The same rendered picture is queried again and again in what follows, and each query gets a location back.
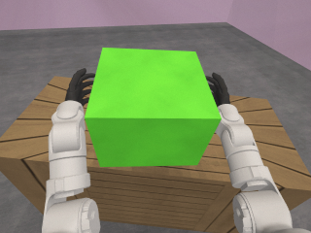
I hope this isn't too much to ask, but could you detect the left robot hand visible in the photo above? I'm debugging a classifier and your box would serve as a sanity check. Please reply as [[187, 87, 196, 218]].
[[64, 68, 96, 106]]

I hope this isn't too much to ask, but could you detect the left robot forearm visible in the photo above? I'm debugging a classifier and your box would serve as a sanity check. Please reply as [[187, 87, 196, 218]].
[[42, 100, 91, 233]]

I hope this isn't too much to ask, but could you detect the carton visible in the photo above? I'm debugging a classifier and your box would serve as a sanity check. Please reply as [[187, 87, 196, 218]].
[[85, 48, 222, 167]]

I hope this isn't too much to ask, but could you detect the right robot hand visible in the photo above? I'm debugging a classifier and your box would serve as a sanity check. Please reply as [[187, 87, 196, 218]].
[[205, 73, 230, 107]]

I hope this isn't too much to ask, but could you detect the robot right upper arm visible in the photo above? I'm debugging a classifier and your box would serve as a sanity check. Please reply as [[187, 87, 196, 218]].
[[232, 190, 311, 233]]

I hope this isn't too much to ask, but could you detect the robot left upper arm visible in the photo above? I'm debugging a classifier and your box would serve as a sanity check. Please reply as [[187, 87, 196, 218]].
[[43, 198, 101, 233]]

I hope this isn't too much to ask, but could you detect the pedestal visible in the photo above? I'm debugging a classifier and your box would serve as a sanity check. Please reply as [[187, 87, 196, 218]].
[[0, 76, 311, 233]]

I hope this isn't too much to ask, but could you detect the right robot forearm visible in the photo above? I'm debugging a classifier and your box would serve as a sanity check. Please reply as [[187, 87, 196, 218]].
[[215, 104, 293, 226]]

